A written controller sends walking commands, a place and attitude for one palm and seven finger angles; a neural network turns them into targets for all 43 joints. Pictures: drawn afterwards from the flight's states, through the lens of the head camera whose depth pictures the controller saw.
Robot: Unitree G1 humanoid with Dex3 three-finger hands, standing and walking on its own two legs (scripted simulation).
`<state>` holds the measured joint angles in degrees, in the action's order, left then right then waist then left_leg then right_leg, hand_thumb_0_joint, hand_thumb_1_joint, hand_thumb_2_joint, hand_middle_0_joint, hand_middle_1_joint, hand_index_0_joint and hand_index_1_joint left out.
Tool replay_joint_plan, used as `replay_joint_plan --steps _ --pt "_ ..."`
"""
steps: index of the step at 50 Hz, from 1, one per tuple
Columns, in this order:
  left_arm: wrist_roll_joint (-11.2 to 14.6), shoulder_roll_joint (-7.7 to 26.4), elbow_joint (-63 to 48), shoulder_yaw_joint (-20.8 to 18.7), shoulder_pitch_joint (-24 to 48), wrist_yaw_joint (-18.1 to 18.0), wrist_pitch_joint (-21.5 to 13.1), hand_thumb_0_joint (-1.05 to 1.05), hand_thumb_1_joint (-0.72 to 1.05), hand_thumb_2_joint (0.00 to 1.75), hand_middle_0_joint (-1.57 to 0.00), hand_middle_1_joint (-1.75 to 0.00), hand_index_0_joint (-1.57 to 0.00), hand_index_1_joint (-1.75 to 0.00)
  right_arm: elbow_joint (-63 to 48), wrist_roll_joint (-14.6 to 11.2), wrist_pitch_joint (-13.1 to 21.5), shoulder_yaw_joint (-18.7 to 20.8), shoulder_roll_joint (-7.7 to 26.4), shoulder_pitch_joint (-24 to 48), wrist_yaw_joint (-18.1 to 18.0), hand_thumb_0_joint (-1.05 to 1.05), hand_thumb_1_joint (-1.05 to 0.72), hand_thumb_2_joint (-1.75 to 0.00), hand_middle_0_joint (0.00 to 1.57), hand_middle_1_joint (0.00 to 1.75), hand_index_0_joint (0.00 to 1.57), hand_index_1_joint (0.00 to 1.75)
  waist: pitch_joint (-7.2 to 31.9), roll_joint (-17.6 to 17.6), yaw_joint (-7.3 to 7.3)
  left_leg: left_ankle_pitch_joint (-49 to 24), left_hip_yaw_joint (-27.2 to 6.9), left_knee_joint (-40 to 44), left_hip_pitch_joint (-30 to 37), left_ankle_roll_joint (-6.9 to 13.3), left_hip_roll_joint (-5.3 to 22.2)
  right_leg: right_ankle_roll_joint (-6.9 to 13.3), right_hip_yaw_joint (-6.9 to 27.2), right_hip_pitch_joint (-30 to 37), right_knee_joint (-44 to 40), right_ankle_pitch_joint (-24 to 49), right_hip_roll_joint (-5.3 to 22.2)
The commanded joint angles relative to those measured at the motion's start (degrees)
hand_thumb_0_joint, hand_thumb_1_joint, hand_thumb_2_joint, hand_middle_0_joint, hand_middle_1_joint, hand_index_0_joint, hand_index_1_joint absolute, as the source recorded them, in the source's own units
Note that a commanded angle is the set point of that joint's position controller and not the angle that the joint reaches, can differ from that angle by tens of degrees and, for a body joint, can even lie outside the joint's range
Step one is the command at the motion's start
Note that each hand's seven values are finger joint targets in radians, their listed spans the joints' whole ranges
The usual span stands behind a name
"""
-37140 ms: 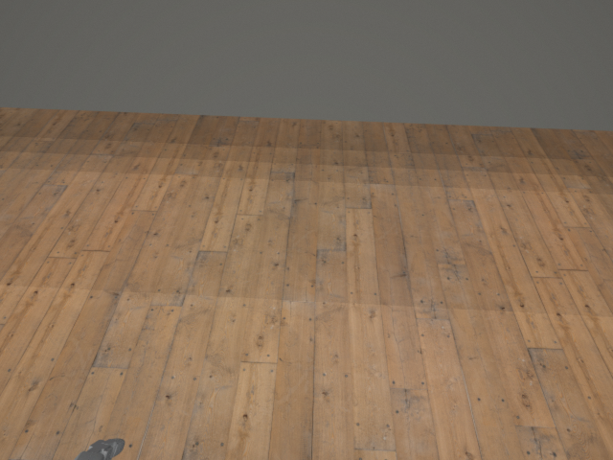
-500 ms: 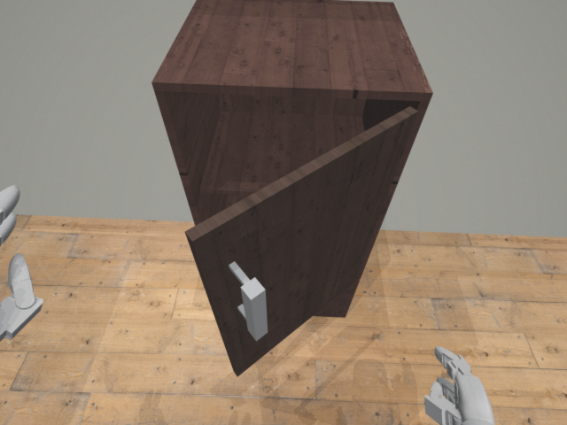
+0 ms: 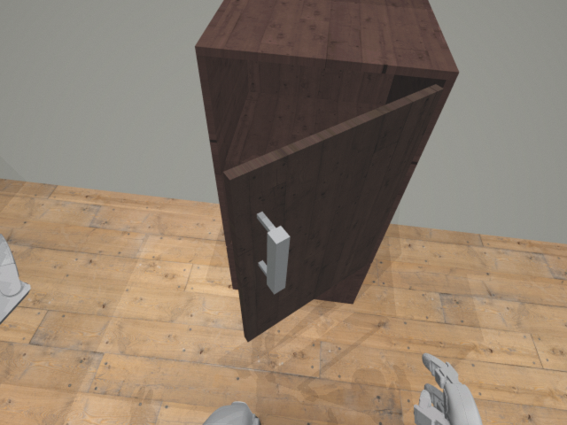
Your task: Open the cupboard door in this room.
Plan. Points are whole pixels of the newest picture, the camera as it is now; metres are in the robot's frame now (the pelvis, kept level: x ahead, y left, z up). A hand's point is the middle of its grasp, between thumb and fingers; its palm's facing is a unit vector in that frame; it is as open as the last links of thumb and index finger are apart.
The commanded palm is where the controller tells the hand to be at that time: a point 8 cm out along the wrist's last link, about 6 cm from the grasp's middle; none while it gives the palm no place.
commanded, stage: step back with the hand held close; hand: left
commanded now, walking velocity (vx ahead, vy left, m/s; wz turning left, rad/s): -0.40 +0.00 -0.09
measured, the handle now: (269, 253) +0.37 +0.05 -0.01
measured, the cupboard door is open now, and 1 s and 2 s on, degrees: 41 41 41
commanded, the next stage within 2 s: stop stepping back and stand still in 0.26 s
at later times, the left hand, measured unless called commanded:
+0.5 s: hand out of the picture +0.10 +0.23 +0.19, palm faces +0.31 -0.82 -0.48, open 7.4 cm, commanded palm +0.03 +0.28 +0.19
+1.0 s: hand out of the picture +0.01 +0.22 +0.19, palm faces +0.35 -0.81 -0.47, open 7.4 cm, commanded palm -0.03 +0.26 +0.19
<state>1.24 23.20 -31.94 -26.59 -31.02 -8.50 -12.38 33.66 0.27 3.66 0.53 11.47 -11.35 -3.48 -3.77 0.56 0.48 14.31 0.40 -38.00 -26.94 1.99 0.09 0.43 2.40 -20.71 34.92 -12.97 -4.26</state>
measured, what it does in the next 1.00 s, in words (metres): walks backwards: right foot, then left foot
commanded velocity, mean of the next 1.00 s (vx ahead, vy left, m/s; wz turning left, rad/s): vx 0.01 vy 0.04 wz -0.03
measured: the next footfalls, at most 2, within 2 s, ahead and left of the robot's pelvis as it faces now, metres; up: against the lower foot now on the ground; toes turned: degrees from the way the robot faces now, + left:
right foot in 0.50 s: -0.18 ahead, -0.11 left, +0.00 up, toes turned -6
left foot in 0.68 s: -0.05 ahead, +0.08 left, +0.00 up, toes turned -3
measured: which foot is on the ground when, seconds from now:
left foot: down 0.00-0.50, up 0.52-0.66, down 0.68-0.88, up 0.90-1.00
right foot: down 0.00-0.14, up 0.16-0.48, down 0.50-1.00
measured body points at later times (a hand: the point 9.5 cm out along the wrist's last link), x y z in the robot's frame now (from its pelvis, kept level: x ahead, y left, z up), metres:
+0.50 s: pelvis -0.13 -0.01 +0.00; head -0.09 +0.02 +0.45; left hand +0.08 +0.27 +0.21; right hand +0.05 -0.22 -0.07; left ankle +0.05 +0.11 -0.72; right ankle -0.26 -0.10 -0.72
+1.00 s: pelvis -0.20 -0.02 +0.02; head -0.22 -0.01 +0.47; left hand -0.02 +0.26 +0.22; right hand -0.09 -0.28 -0.07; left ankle -0.15 +0.10 -0.66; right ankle -0.22 -0.10 -0.72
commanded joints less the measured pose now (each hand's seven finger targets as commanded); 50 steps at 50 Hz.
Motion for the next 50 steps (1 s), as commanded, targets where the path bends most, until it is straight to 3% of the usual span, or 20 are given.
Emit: replay_joint_plan --steps 1,5,7,9,11,13,22,23,25,27,32,36,38,41,42,43,44,45,47,50 --pt "0.63 11.78 -10.55 -4.75 2.67 -2.22 -2.95 0.00 0.90 0.90 -0.20 -0.30 -0.20 -0.30 -7.31 0.11 2.00 3.54 6.41 4.74 0.32 0.00 -0.90 -0.90 0.20 0.30 0.20 0.30 9.62 -9.87 -1.31 7.04 -1.79 -12.12 7.08 -2.64 -0.50 8.65 19.95 -4.90 -19.10 1.65 19.57" --pt "0.70 12.86 -11.69 -6.33 1.67 -2.27 -2.99 0.00 0.90 0.90 -0.20 -0.30 -0.20 -0.30 -7.14 -0.23 0.38 2.60 6.21 5.62 -0.46 0.00 -0.90 -0.90 0.20 0.30 0.20 0.30 7.85 -3.29 -1.83 1.11 -1.49 10.18 10.66 -2.00 0.63 3.26 8.77 -2.79 -10.27 8.62 12.00" --pt "0.26 13.79 -14.09 -8.78 1.68 -2.11 -4.25 0.00 0.90 0.90 -0.20 -0.30 -0.20 -0.30 -8.19 0.06 1.22 3.58 8.35 6.71 -1.05 0.00 -0.90 -0.90 0.20 0.30 0.20 0.30 10.79 13.15 -0.40 -5.63 -14.16 20.73 -0.15 4.15 14.23 -1.94 0.43 7.67 6.70 2.99 0.58" --pt "0.79 13.08 -13.29 -10.00 -0.35 -1.57 -4.64 0.00 0.90 0.90 -0.20 -0.30 -0.20 -0.30 -8.31 1.09 3.23 4.38 7.33 5.80 -0.64 0.00 -0.90 -0.90 0.20 0.30 0.20 0.30 12.17 16.32 -1.31 11.80 -24.08 30.75 -9.56 9.43 22.24 -1.81 2.23 10.74 32.39 -13.54 -2.75" --pt "1.28 11.45 -14.83 -7.93 0.48 -1.94 -4.48 0.00 0.90 0.90 -0.20 -0.30 -0.20 -0.30 -6.00 1.35 4.59 4.61 7.00 4.94 0.02 0.00 -0.90 -0.90 0.20 0.30 0.20 0.30 10.79 6.37 -1.08 -4.08 -18.02 22.86 4.31 9.20 20.17 -1.29 3.76 -2.42 31.44 -15.02 -0.24" --pt "1.47 9.55 -15.58 -5.37 -0.10 -1.99 -4.13 0.00 0.90 0.90 -0.20 -0.30 -0.20 -0.30 -5.12 1.02 5.40 4.51 7.22 5.29 0.49 0.00 -0.90 -0.90 0.20 0.30 0.20 0.30 13.38 8.50 -0.55 -11.89 -12.83 20.78 12.79 7.57 17.78 -1.76 0.89 -4.19 26.68 -15.70 0.47" --pt "3.70 12.45 -14.28 -6.94 -4.05 -0.85 -2.25 0.00 0.90 0.90 -0.20 -0.30 -0.20 -0.30 -5.73 0.73 5.20 1.83 6.15 4.93 1.02 0.00 -0.90 -0.90 0.20 0.30 0.20 0.30 14.98 15.13 0.10 9.78 -3.48 26.86 13.75 -1.70 7.22 1.85 -9.10 13.85 -15.12 -14.82 -2.03" --pt "3.64 15.29 -14.74 -9.61 -7.27 -0.47 -2.17 0.00 0.90 0.90 -0.20 -0.30 -0.20 -0.30 -6.39 0.74 4.43 1.87 5.91 4.54 1.13 0.00 -0.90 -0.90 0.20 0.30 0.20 0.30 15.06 11.98 -0.13 5.82 0.77 20.81 14.94 -3.13 3.46 2.87 -6.93 13.60 -22.07 -10.21 0.86" --pt "4.32 18.12 -15.64 -12.29 -6.83 -0.50 -3.15 0.00 0.90 0.90 -0.20 -0.30 -0.20 -0.30 -6.50 0.80 2.68 0.94 5.32 5.37 1.20 0.00 -0.90 -0.90 0.20 0.30 0.20 0.30 12.44 -5.05 -0.17 0.69 2.62 -4.67 16.24 -3.53 0.40 6.47 7.57 0.22 -27.71 -2.49 17.11" --pt "4.05 14.30 -12.80 -9.32 -3.87 -0.66 -1.80 0.00 0.90 0.90 -0.20 -0.30 -0.20 -0.30 -6.39 -0.83 3.44 1.30 5.82 4.63 0.71 0.00 -0.90 -0.90 0.20 0.30 0.20 0.30 9.41 -13.21 -0.62 1.33 -0.92 -14.52 0.13 -3.10 0.04 7.36 8.68 8.27 -19.28 16.41 17.84" --pt "2.07 10.93 -3.75 -4.03 5.57 -1.62 -1.30 0.00 0.90 0.90 -0.20 -0.30 -0.20 -0.30 -4.22 -1.06 4.57 0.92 7.29 4.37 -0.80 0.00 -0.90 -0.90 0.20 0.30 0.20 0.30 6.85 -3.09 -2.15 -5.36 2.79 9.04 14.38 0.29 -0.47 2.31 2.88 9.00 -9.74 24.12 14.13" --pt "1.32 11.48 -3.92 -2.62 7.00 -1.79 -1.76 0.00 0.90 0.90 -0.20 -0.30 -0.20 -0.30 -4.88 -0.69 5.04 1.41 8.39 2.45 -1.31 0.00 -0.90 -0.90 0.20 0.30 0.20 0.30 11.18 8.09 -2.15 -20.52 -15.25 13.89 24.79 8.09 10.16 -3.10 -2.91 -0.29 6.29 3.32 4.49" --pt "1.02 12.94 -7.83 -3.99 6.82 -1.59 -2.49 0.00 0.90 0.90 -0.20 -0.30 -0.20 -0.30 -4.87 -0.04 6.20 1.82 7.92 4.76 -0.88 0.00 -0.90 -0.90 0.20 0.30 0.20 0.30 7.72 9.05 -0.99 7.66 -22.42 25.43 11.26 8.86 14.53 -1.26 -1.25 4.37 10.07 -19.12 3.97" --pt "0.70 11.80 -9.12 -5.41 -0.29 -1.84 -2.26 0.00 0.90 0.90 -0.20 -0.30 -0.20 -0.30 -6.31 0.13 5.64 1.65 7.51 5.61 -0.82 0.00 -0.90 -0.90 0.20 0.30 0.20 0.30 3.44 11.29 -0.16 25.54 -11.77 26.46 -6.93 3.48 9.07 1.51 -5.08 18.89 -3.77 -14.86 3.25" --pt "0.51 11.96 -8.52 -6.05 -2.52 -1.79 -2.41 0.00 0.90 0.90 -0.20 -0.30 -0.20 -0.30 -6.84 0.17 5.08 1.80 7.17 5.41 -0.88 0.00 -0.90 -0.90 0.20 0.30 0.20 0.30 3.61 8.35 -0.14 24.10 -7.14 19.50 -9.31 1.21 5.29 2.79 -2.00 20.23 -9.00 -16.13 4.72" --pt "0.32 14.04 -7.89 -8.10 -3.95 -1.87 -2.49 0.00 0.90 0.90 -0.20 -0.30 -0.20 -0.30 -7.40 0.34 4.20 2.40 6.84 5.30 -0.69 0.00 -0.90 -0.90 0.20 0.30 0.20 0.30 3.80 -0.88 0.04 18.46 -1.62 2.98 -9.22 -0.98 0.21 6.16 9.86 15.05 -17.90 -26.40 11.28" --pt "0.55 12.96 -8.73 -6.79 -2.14 -1.76 -2.45 0.00 0.90 0.90 -0.20 -0.30 -0.20 -0.30 -7.06 0.13 3.54 2.93 6.57 4.85 -0.23 0.00 -0.90 -0.90 0.20 0.30 0.20 0.30 1.28 -13.25 -0.01 11.72 -0.08 -16.53 -11.07 -2.15 -1.94 11.33 30.55 6.59 -28.90 -37.82 23.38" --pt "0.77 12.54 -9.56 -6.47 1.68 -1.77 -3.43 0.00 0.90 0.90 -0.20 -0.30 -0.20 -0.30 -5.86 0.54 3.91 3.38 7.83 3.29 -0.08 0.00 -0.90 -0.90 0.20 0.30 0.20 0.30 -1.23 -10.41 -1.52 7.19 -2.13 -26.08 -13.16 -2.79 -0.50 12.50 30.88 3.45 -30.14 -31.71 25.43" --pt "0.62 12.13 -4.29 -6.68 2.50 -1.52 -4.70 0.00 0.90 0.90 -0.20 -0.30 -0.20 -0.30 -4.34 0.54 4.75 2.37 6.89 1.24 -0.30 0.00 -0.90 -0.90 0.20 0.30 0.20 0.30 -0.28 -2.39 -2.34 2.68 -3.02 -25.72 -10.60 -2.67 2.78 10.89 18.31 3.47 -25.11 -16.67 21.12" --pt "-0.08 9.52 1.46 -3.30 6.67 -1.28 -4.86 0.00 0.90 0.90 -0.20 -0.30 -0.20 -0.30 -3.91 0.08 5.65 2.12 6.29 1.75 -1.42 0.00 -0.90 -0.90 0.20 0.30 0.20 0.30 1.23 -5.23 -1.96 1.56 1.37 -11.27 -2.06 -1.59 3.03 8.09 8.82 3.73 -21.58 -8.09 17.65"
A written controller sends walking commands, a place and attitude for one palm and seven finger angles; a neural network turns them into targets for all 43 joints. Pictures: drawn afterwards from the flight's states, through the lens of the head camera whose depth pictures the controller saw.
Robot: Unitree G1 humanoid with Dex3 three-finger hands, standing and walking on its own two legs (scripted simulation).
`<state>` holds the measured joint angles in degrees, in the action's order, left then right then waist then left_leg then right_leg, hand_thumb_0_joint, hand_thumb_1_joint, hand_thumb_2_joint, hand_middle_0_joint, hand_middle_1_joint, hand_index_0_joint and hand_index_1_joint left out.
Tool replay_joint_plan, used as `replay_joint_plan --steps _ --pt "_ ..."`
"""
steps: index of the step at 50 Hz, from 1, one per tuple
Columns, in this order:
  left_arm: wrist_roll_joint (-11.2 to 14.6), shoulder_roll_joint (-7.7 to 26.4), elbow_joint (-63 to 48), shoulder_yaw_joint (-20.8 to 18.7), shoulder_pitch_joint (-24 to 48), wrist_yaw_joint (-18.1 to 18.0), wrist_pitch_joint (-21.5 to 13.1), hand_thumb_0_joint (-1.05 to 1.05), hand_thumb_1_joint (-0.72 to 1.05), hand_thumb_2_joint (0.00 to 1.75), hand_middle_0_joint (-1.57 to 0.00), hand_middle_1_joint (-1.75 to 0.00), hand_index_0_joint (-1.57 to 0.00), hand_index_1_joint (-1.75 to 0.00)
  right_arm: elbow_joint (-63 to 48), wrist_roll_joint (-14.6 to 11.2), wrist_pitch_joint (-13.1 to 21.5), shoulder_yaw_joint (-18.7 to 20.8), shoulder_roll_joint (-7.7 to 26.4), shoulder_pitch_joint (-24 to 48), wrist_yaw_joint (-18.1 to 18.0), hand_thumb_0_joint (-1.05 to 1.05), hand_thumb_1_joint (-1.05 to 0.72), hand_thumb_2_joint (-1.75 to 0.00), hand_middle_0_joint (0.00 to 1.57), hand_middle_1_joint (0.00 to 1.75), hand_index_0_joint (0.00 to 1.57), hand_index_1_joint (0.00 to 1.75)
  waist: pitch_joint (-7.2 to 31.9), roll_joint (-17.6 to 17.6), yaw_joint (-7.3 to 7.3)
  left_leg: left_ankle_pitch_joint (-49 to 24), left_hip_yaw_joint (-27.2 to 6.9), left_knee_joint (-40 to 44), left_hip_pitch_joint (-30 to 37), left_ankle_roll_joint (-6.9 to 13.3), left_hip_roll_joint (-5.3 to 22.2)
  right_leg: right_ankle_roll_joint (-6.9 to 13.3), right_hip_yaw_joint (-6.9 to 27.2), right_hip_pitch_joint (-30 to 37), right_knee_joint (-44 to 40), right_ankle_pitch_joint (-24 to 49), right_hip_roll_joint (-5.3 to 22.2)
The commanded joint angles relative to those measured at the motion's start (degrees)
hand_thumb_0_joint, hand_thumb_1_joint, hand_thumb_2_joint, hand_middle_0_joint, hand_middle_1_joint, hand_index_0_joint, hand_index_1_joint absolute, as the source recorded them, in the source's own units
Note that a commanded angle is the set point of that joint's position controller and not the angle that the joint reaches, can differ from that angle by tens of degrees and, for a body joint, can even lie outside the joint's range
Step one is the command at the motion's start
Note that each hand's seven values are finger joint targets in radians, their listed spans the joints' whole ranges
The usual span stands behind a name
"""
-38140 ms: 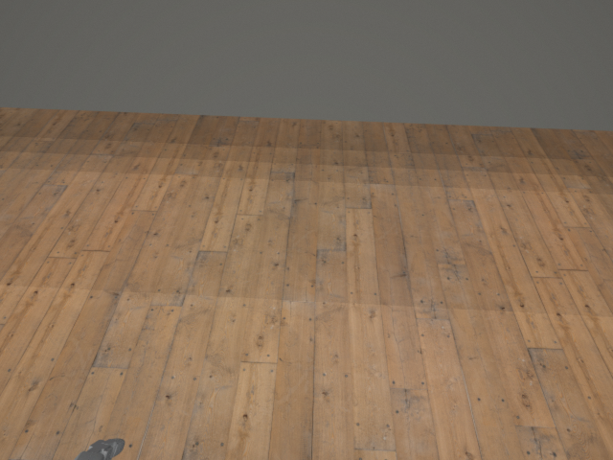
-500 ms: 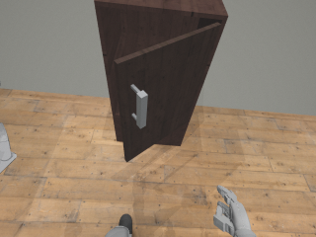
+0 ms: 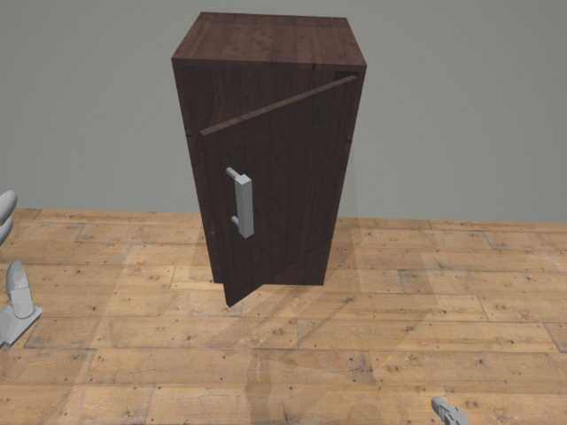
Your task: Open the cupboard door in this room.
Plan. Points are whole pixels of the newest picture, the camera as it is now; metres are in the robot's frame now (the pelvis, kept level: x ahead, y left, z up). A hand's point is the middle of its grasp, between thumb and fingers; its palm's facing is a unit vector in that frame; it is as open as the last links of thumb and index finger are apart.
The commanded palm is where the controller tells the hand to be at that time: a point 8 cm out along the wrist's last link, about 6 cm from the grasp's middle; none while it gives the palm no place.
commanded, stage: stop stepping back and stand still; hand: left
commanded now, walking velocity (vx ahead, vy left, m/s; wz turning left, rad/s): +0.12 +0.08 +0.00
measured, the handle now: (239, 202) +0.56 +0.13 -0.02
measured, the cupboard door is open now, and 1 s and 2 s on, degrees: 41 41 41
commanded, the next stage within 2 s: let the arm hang, fingers relaxed in 0.44 s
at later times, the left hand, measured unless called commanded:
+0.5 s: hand (7, 312) +0.19 +0.29 +0.16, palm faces +0.42 -0.78 -0.47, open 7.4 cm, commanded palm +0.13 +0.33 +0.18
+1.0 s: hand out of the picture -0.11 +0.22 -0.18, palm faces +0.10 -0.98 -0.19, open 7.1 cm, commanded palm none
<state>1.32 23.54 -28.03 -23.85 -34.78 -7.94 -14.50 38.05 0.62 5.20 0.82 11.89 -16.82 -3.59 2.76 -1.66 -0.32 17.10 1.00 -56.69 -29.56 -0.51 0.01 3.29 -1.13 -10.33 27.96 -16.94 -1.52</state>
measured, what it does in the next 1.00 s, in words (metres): steps on the spot: left foot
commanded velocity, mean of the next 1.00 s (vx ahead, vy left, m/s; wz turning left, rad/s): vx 0.00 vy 0.00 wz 0.00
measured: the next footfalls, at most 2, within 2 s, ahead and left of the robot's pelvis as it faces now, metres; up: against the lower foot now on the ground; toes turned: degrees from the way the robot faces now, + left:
left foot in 0.16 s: +0.07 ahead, +0.16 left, +0.00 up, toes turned +6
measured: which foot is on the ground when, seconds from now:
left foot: up 0.00-0.14, down 0.16-1.00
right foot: down 0.00-1.00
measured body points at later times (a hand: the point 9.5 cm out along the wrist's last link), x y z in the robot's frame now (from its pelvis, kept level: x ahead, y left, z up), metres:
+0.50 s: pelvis -0.01 +0.03 +0.00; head +0.01 +0.03 +0.45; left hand +0.16 +0.33 +0.19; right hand +0.17 -0.18 -0.08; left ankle +0.03 +0.15 -0.74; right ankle -0.02 -0.09 -0.74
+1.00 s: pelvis -0.04 +0.04 +0.00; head -0.01 +0.05 +0.45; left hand -0.11 +0.27 -0.16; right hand -0.05 -0.19 -0.15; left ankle +0.03 +0.15 -0.74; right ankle -0.02 -0.09 -0.74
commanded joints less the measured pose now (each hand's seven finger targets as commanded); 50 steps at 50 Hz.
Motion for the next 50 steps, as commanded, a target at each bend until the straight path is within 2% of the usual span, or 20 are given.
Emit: replay_joint_plan --steps 1,4,5,8,10,12,14,17,26,27,28,29,31,33,34,37,39,42,46,50 --pt "-0.34 8.86 -3.24 -5.21 11.69 -2.05 -2.75 0.00 0.90 0.90 -0.20 -0.30 -0.20 -0.30 -8.52 -0.28 4.61 1.80 5.77 7.80 -1.53 0.00 -0.90 -0.90 0.20 0.30 0.20 0.30 -4.53 -3.55 -0.51 -0.85 2.47 12.96 4.03 1.40 2.53 5.11 11.63 -6.21 -13.84 -4.33 14.67" --pt "0.01 8.21 -5.62 -4.31 10.02 -2.75 -2.01 0.00 0.90 0.90 -0.20 -0.30 -0.20 -0.30 -8.72 -0.02 5.91 1.61 5.52 8.38 -1.88 0.00 -0.90 -0.90 0.20 0.30 0.20 0.30 -2.73 -3.77 0.72 -2.63 5.77 26.94 15.20 2.19 0.17 3.20 9.91 -5.39 -10.78 -3.51 12.20" --pt "0.26 8.68 -8.32 -4.59 10.30 -2.73 -2.04 0.00 0.90 0.90 -0.20 -0.30 -0.20 -0.30 -9.07 -0.08 6.14 1.90 6.12 8.22 -1.72 0.00 -0.90 -0.90 0.20 0.30 0.20 0.30 -1.49 -3.62 0.64 -3.20 4.42 31.15 18.14 2.58 0.97 1.72 8.69 -3.96 -7.91 -0.59 10.72" --pt "0.66 10.49 -13.46 -6.36 10.54 -2.72 -2.05 0.00 0.90 0.90 -0.20 -0.30 -0.20 -0.30 -10.28 -0.78 5.92 2.81 8.36 8.41 -1.40 0.00 -0.90 -0.90 0.20 0.30 0.20 0.30 3.34 6.18 0.70 -21.26 -8.21 31.78 27.13 5.78 10.54 -3.51 3.20 -7.00 4.99 8.40 3.14" --pt "0.38 10.17 -12.74 -7.27 6.85 -2.29 -1.65 0.00 0.90 0.90 -0.20 -0.30 -0.20 -0.30 -9.59 -0.41 5.58 1.73 6.19 7.79 -0.89 0.00 -0.90 -0.90 0.20 0.30 0.20 0.30 2.57 13.36 0.23 -22.65 -9.79 35.05 22.79 7.20 12.15 -4.16 -0.93 -6.16 7.91 -0.71 1.41" --pt "0.24 10.81 -14.13 -7.99 7.48 -2.34 -1.83 0.00 0.90 0.90 -0.20 -0.30 -0.20 -0.30 -9.39 -0.22 6.04 1.35 6.23 8.51 -0.54 0.00 -0.90 -0.90 0.20 0.30 0.20 0.30 0.40 12.43 0.35 -19.32 -9.26 35.76 17.81 7.01 12.96 -3.91 -1.25 -3.11 4.88 -3.35 1.62" --pt "0.32 10.18 -13.83 -7.98 5.81 -2.38 -1.70 0.00 0.90 0.90 -0.20 -0.30 -0.20 -0.30 -9.70 -0.57 6.25 1.28 6.26 8.55 -0.31 0.00 -0.90 -0.90 0.20 0.30 0.20 0.30 0.72 8.40 0.33 -16.77 -5.06 32.87 15.46 4.49 9.63 -3.65 -0.15 0.82 -1.01 5.86 1.86" --pt "1.31 9.03 -11.38 -7.73 2.42 -2.05 -1.19 0.00 0.90 0.90 -0.20 -0.30 -0.20 -0.30 -10.04 -0.77 5.24 1.49 5.77 8.46 0.33 0.00 -0.90 -0.90 0.20 0.30 0.20 0.30 2.59 1.80 -0.41 -13.20 0.36 27.23 16.24 0.97 4.14 -1.62 7.38 0.93 -5.04 18.35 5.60" --pt "1.53 9.15 -9.66 -6.29 5.99 -1.58 0.28 0.00 0.90 0.90 -0.20 -0.30 -0.20 -0.30 -10.89 -0.61 3.96 1.01 5.75 10.10 -0.99 0.00 -0.90 -0.90 0.20 0.30 0.20 0.30 1.79 5.41 0.20 -13.08 -0.41 34.73 19.36 1.09 4.92 -3.87 3.26 -0.20 -6.96 12.30 2.28" --pt "-3.86 -1.92 35.12 18.15 8.85 6.49 9.14 0.00 0.90 0.90 -0.20 -0.30 -0.20 -0.30 3.22 -0.94 5.78 3.89 16.48 13.81 4.19 0.00 -0.90 -0.90 0.20 0.30 0.20 0.30 -1.09 6.97 -1.44 -20.59 -3.29 26.74 11.08 1.84 6.73 -2.50 -0.23 -4.81 2.54 17.36 6.72" --pt "-3.54 -3.70 37.49 17.58 8.31 7.57 12.97 0.00 0.90 0.90 -0.20 -0.30 -0.20 -0.30 3.89 -0.78 2.44 4.06 12.41 9.93 4.11 0.00 -0.90 -0.90 0.20 0.30 0.20 0.30 3.07 4.90 -0.10 -25.01 -1.23 26.96 15.90 1.38 7.36 -2.29 3.00 -5.53 0.81 16.07 6.92" --pt "-3.37 -4.63 39.59 18.19 9.62 7.79 13.65 0.00 0.90 0.90 -0.20 -0.30 -0.20 -0.30 3.91 -0.19 0.91 3.21 11.41 7.96 3.98 0.00 -0.90 -0.90 0.20 0.30 0.20 0.30 4.21 3.08 -0.14 -19.83 -3.50 27.83 13.85 2.65 8.52 -2.09 1.08 -4.75 1.50 10.19 6.30" --pt "-3.47 -3.35 45.87 18.52 13.23 8.06 13.69 0.00 0.90 0.90 -0.20 -0.30 -0.20 -0.30 4.21 0.43 -1.17 1.77 11.64 9.69 3.90 0.00 -0.90 -0.90 0.20 0.30 0.20 0.30 1.77 -2.91 0.85 -14.10 -6.85 30.65 8.73 4.25 8.74 -2.11 0.76 -2.45 1.53 4.86 5.00" --pt "-3.51 -2.59 53.53 19.21 16.65 7.88 13.60 0.00 0.90 0.90 -0.20 -0.30 -0.20 -0.30 5.73 0.89 -2.50 1.24 10.34 9.72 3.95 0.00 -0.90 -0.90 0.20 0.30 0.20 0.30 0.56 -8.99 0.58 -12.49 -5.64 29.53 10.83 3.05 6.35 -1.21 3.26 -3.82 -1.82 5.33 6.97" --pt "-3.24 -3.05 57.83 19.81 17.63 7.65 13.86 0.00 0.90 0.90 -0.20 -0.30 -0.20 -0.30 7.25 1.09 -3.33 0.82 9.05 8.89 3.96 0.00 -0.90 -0.90 0.20 0.30 0.20 0.30 0.24 -9.16 0.16 -11.97 -4.49 28.77 12.63 2.60 5.22 -0.79 4.35 -5.12 -3.39 5.12 8.36" --pt "-2.75 -2.77 68.27 21.24 20.98 7.10 14.65 0.00 0.90 0.90 -0.20 -0.30 -0.20 -0.30 11.08 1.38 -5.23 0.01 8.07 8.20 3.84 0.00 -0.90 -0.90 0.20 0.30 0.20 0.30 -2.77 -0.10 -0.71 -9.37 -4.08 31.87 15.29 1.77 4.66 -0.85 4.70 -7.57 -5.76 -0.87 8.09" --pt "-2.60 -3.09 74.41 21.62 19.96 6.95 14.83 0.00 0.90 0.90 -0.20 -0.30 -0.20 -0.30 13.34 1.25 -5.49 -0.19 7.65 7.96 3.50 0.00 -0.90 -0.90 0.20 0.30 0.20 0.30 -4.00 6.85 0.07 -4.26 -5.18 35.25 12.72 1.98 5.14 -1.36 3.86 -4.80 -5.85 -2.24 6.96" --pt "-2.47 -5.62 81.46 21.19 17.00 6.77 14.84 0.00 0.90 0.90 -0.20 -0.30 -0.20 -0.30 16.64 1.34 -5.89 0.08 5.81 5.74 2.76 0.00 -0.90 -0.90 0.20 0.30 0.20 0.30 -4.39 11.91 0.25 4.71 -5.18 37.77 11.55 1.71 4.74 -0.85 3.56 -3.48 -7.63 -4.28 6.36" --pt "-2.37 -6.86 87.16 21.70 14.64 6.83 14.97 0.00 0.90 0.90 -0.20 -0.30 -0.20 -0.30 19.93 1.08 -6.42 0.57 4.85 1.26 2.23 0.00 -0.90 -0.90 0.20 0.30 0.20 0.30 -4.80 10.16 0.06 8.88 -6.28 39.45 11.69 1.97 5.36 -0.99 1.99 -3.81 -8.19 -5.57 5.70" --pt "-2.33 -8.51 90.65 22.03 12.42 6.60 14.71 0.00 0.90 0.90 -0.20 -0.30 -0.20 -0.30 22.34 0.81 -6.37 0.90 3.58 -2.58 1.96 0.00 -0.90 -0.90 0.20 0.30 0.20 0.30 -4.70 4.08 -0.02 6.02 -6.44 39.10 13.25 2.51 5.77 -1.13 1.34 -4.07 -8.43 -4.57 6.07"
